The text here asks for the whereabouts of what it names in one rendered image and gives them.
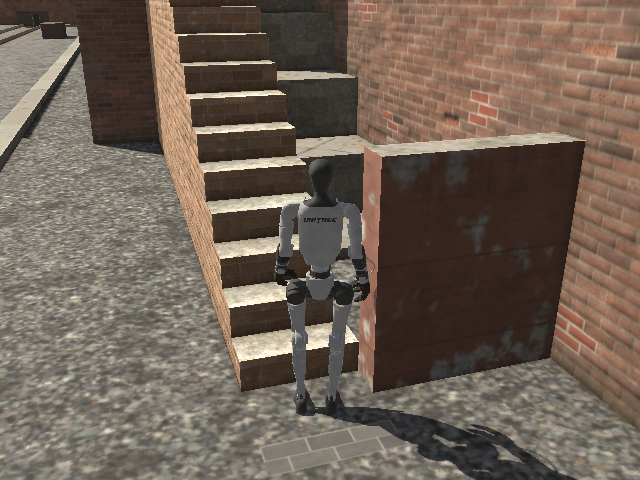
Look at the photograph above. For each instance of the stairs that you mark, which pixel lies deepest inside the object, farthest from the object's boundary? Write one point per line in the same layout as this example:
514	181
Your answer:
231	154

